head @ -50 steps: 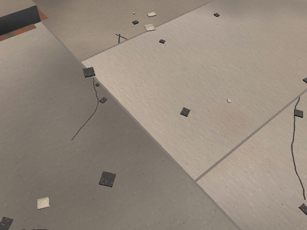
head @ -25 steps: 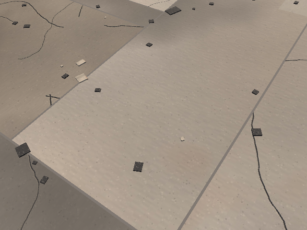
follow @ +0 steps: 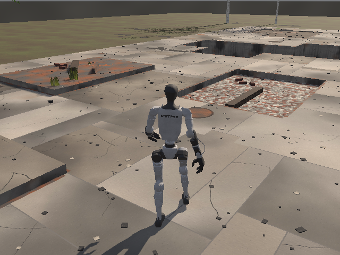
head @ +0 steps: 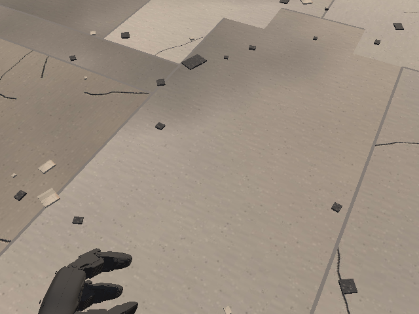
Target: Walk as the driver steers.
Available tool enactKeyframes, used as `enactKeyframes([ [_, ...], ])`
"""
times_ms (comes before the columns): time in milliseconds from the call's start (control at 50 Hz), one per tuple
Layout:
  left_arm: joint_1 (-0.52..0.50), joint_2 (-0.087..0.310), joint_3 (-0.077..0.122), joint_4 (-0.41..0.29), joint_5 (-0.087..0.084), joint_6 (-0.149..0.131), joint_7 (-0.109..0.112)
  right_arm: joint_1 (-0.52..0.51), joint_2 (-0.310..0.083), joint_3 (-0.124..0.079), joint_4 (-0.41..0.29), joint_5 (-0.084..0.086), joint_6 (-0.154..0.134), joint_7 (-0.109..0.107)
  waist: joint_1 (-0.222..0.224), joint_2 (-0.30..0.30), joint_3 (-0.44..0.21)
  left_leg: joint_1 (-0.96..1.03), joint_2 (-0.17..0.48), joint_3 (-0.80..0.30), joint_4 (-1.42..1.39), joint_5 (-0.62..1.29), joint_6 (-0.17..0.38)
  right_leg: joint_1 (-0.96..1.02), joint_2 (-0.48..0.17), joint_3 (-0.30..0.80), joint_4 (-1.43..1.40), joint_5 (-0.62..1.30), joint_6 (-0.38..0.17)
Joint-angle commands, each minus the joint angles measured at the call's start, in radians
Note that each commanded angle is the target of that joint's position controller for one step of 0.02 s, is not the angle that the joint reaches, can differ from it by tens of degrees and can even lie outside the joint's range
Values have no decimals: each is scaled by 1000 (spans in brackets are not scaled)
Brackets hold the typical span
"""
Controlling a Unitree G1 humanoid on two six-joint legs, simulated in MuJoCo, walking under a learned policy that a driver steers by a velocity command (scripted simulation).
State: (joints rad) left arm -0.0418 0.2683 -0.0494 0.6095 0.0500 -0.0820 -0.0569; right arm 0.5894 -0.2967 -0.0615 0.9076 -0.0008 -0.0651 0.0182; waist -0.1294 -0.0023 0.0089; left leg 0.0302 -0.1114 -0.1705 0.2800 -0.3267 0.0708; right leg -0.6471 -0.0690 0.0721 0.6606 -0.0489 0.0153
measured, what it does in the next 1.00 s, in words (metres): walks ahead: right foot, then left foot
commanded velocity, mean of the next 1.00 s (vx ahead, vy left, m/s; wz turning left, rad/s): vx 0.84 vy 0.00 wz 0.25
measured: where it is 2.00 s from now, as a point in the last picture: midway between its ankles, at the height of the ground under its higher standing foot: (109, 193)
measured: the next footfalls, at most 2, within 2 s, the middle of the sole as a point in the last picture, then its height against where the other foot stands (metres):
right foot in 0.08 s outside the picture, level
left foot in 0.50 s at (154, 277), level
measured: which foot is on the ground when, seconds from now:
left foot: down 0.00-0.10, up 0.12-0.48, down 0.50-0.90, up 0.92-1.00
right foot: up 0.00-0.06, down 0.08-0.50, up 0.52-0.90, down 0.92-1.00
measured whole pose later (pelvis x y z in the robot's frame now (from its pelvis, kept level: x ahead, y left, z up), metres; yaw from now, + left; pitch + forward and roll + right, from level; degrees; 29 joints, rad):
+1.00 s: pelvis +0.86 +0.17 -0.03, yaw +14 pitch -1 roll +0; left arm 0.21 0.31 0.05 0.72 0.03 -0.06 -0.03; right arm 0.21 -0.28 -0.02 0.75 0.01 -0.07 -0.02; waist 0.02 -0.02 0.10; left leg -0.30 -0.08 -0.02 1.42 -0.52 -0.03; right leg -0.48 0.14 -0.05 0.59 -0.09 -0.15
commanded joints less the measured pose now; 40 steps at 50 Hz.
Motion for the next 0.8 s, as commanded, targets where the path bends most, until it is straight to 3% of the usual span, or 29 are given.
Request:
enactKeyframes([
  [20, 15, 129, 42, -39, -10, -5, 15, -138, -211, -54, -105, 14, -28, 0, 109, 35, 46, -334, 199, -198, -94, 426, 112, 410, 62, -70, -94, 75, 3],
  [60, 204, 175, 74, 16, -4, -12, 42, -121, -240, -61, -89, 7, -20, -1, 201, -5, -97, -273, 146, -141, 257, 702, 69, 633, 107, -92, -131, -82, -18],
  [80, 374, 219, 98, 45, 4, -18, 64, -141, -225, -58, -93, 4, -27, 2, 289, -8, -190, -404, 102, -114, 520, 620, 47, 855, 19, -27, -101, -176, -37],
  [100, 585, 295, 127, 68, 28, -19, 87, -165, -80, -24, -125, -5, -38, -5, 340, -166, -324, -565, 45, -44, 872, 41, 49, 1053, -270, 287, -145, -563, -71],
  [120, 512, 352, 141, 64, 26, -4, 84, -80, -23, 1, -192, 42, -28, -7, 232, -408, -415, -763, 10, 51, 1107, -160, 36, 1078, -455, 825, -407, -810, -157],
  [140, 399, 247, 131, 49, 12, 2, 83, -185, -96, -7, -167, 11, -4, -15, 225, -198, -214, -855, 103, 74, 1139, -43, 42, 926, -382, 718, -438, -839, -155],
  [160, 345, 168, 114, 49, 5, -1, 78, -252, -108, -12, -169, -5, 6, -4, 218, -100, -107, -856, 141, 88, 1086, 30, 40, 817, -333, 512, -403, -630, -143],
  [180, 339, 133, 106, 69, 12, -4, 72, -292, -96, -12, -168, -11, 15, 9, 204, -41, -42, -824, 170, 91, 1054, 53, 30, 725, -282, 360, -410, -413, -130],
  [220, 379, 100, 97, 121, -1, -20, 69, -321, -50, -5, -191, -28, 42, 32, 165, -107, 10, -806, 207, 96, 1019, 49, 19, 639, -236, 181, -423, -213, -109],
  [280, 408, 64, 89, 172, -28, -42, 55, -448, -17, 12, -270, -33, 67, 52, 140, -96, 42, -875, 222, 134, 978, 102, 20, 635, -215, -12, -457, 79, -83],
  [320, 359, 81, 93, 177, -25, -52, 57, -517, -18, 25, -321, -30, 66, 66, 105, -102, 70, -847, 220, 161, 866, 205, 25, 585, -183, -146, -500, 179, -71],
  [360, 347, 101, 96, 187, -24, -55, 61, -586, -32, 36, -345, -27, 64, 83, 100, -52, 107, -742, 191, 246, 671, 302, 41, 539, -133, -265, -546, 253, -55],
  [380, 361, 122, 100, 196, -23, -55, 63, -616, -30, 42, -354, -28, 63, 89, 102, -33, 122, -672, 165, 297, 577, 327, 59, 530, -121, -310, -550, 360, -47],
  [420, 427, 176, 109, 208, -23, -52, 71, -599, -50, 41, -337, -33, 59, 88, 88, -45, 79, -515, 77, 366, 502, 323, 89, 586, -133, -334, -449, 829, -39],
  [460, 416, 250, 124, 200, -18, -26, 83, -399, -103, 21, -271, -40, 51, 70, -33, -93, -40, -268, 14, 331, 471, 244, 127, 613, -176, -314, -179, 1074, -50],
  [480, 386, 258, 121, 190, -12, -14, 86, -182, -136, 2, -193, -46, 49, 52, -125, -101, -131, -28, 13, 259, 432, 226, 161, 543, -191, -286, 49, 1056, -72],
  [500, 375, 251, 121, 196, -12, -5, 80, -45, -187, -27, -133, -49, 53, 26, -176, -45, -166, 188, 44, 175, 341, 178, 182, 389, -112, -294, 396, 671, -76],
  [520, 432, 103, 89, 164, -3, -9, 67, -117, -290, -50, -142, -44, 59, 3, -34, 251, -183, 316, 259, -84, 372, 223, 151, 121, 42, -266, 839, -457, -62],
  [540, 556, 121, 81, 108, -65, -15, 73, -158, -335, -58, -210, -53, 57, -7, 14, 253, -447, 526, 501, -550, 185, 100, 310, -101, 99, 4, 1035, -470, -73],
  [560, 405, 188, 92, 108, -60, -19, 77, -182, -266, -55, -207, -45, 57, -19, -26, 45, -313, 370, 460, -514, 38, -96, 265, -166, 53, 12, 993, -335, -76],
  [580, 390, 169, 88, 114, -60, -16, 68, -231, -213, -38, -180, -45, 43, -28, 41, 1, -100, 139, 441, -390, -16, -103, 235, -153, 12, -7, 900, -271, -77],
  [600, 377, 143, 82, 131, -43, -5, 62, -277, -165, -25, -166, -50, 20, -23, 90, -70, -18, -25, 406, -301, -38, -61, 205, -92, -30, 10, 817, -246, -77],
  [640, 443, 102, 77, 188, -26, 45, 41, -296, -97, -2, -149, -40, -24, -19, 159, -63, 50, -256, 357, -127, -104, 45, 146, 66, -71, 37, 715, -213, -65],
  [660, 442, 85, 79, 197, -30, 61, 28, -297, -82, 3, -132, -31, -41, -15, 177, -47, 72, -281, 324, -47, -138, 63, 108, 65, -80, 41, 668, -194, -63],
  [680, 409, 70, 80, 190, -32, 68, 23, -282, -73, 6, -115, -22, -58, -9, 178, -22, 116, -302, 318, 23, -144, 299, 88, 51, -83, 32, 608, -164, -56],
  [720, 313, 46, 78, 158, -35, 62, 20, -284, -56, 11, -98, -15, -74, -2, 176, 5, 153, -294, 251, 227, -123, 817, 40, 38, -49, -48, 456, -73, -51],
  [740, 304, 32, 76, 162, -46, 60, 16, -320, -50, 15, -105, -18, -74, -5, 184, 8, 120, -279, 199, 311, -114, 915, 9, 64, -16, -99, 396, 7, -54],
  [780, 222, -4, 60, 133, -44, 38, -2, -311, -42, 22, -107, 2, -81, -12, 153, 30, 123, -255, 186, 387, -64, 991, -15, 126, 15, -196, 120, 184, -64],
  [800, 189, 17, 75, 113, -99, 0, 3, -337, -85, 11, -142, 1, -71, -53, 111, 61, 67, -191, 177, 366, -13, 991, -54, 153, 55, -191, 47, 258, -44],
])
